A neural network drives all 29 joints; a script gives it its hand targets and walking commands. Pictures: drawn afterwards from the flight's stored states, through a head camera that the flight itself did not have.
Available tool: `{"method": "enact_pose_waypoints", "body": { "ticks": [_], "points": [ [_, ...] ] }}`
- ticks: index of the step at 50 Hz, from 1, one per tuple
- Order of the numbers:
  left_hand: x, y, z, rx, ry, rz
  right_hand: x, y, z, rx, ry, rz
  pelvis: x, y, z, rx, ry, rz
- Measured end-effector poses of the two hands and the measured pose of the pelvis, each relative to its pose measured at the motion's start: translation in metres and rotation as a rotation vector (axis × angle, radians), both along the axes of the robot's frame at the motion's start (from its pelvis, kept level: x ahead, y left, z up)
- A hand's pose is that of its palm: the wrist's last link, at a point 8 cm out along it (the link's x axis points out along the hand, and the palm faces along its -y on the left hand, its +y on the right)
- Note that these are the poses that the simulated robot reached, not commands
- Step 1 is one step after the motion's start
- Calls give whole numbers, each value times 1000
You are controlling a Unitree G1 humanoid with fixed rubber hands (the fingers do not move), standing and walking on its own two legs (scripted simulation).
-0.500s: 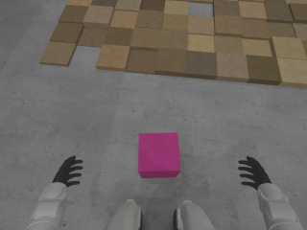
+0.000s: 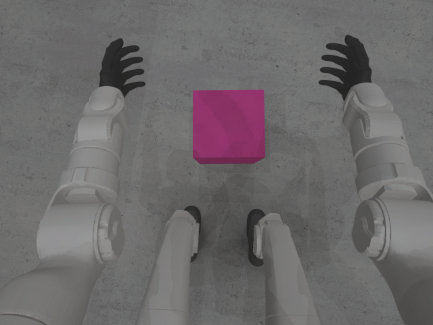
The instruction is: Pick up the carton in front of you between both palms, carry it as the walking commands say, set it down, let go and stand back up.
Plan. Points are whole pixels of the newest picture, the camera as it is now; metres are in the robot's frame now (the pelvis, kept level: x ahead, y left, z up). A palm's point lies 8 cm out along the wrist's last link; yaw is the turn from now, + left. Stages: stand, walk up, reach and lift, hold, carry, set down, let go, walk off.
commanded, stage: reach and lift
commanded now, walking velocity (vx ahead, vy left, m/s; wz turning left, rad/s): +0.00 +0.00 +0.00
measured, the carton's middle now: (227, 131) +0.50 +0.00 -0.52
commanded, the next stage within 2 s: none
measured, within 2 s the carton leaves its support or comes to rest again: leaves its support in 1.80 s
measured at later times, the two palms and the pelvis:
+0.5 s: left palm (151, 113) +0.49 +0.20 -0.28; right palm (308, 112) +0.51 -0.19 -0.29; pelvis +0.01 +0.00 -0.13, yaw +0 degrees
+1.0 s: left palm (169, 127) +0.49 +0.19 -0.46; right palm (287, 126) +0.51 -0.18 -0.46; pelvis -0.03 +0.00 -0.27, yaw +0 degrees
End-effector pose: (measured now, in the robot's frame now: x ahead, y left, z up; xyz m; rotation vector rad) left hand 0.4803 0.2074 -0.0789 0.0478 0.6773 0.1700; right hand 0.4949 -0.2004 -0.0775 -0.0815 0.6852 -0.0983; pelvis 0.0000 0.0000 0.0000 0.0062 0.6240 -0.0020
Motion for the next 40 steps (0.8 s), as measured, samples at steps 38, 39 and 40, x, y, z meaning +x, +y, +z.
{"method": "enact_pose_waypoints", "body": {
  "ticks": [38,39,40],
  "points": [
    [14,-12,-301,-8,25,15,11,13,-302,9,9,-30,-22,4,-227,8,159,-3],
    [14,-13,-307,-9,32,14,12,14,-309,10,15,-31,-24,4,-232,7,150,-3],
    [14,-14,-314,-10,38,13,12,15,-315,11,21,-31,-26,4,-237,7,141,-3]
  ]
}}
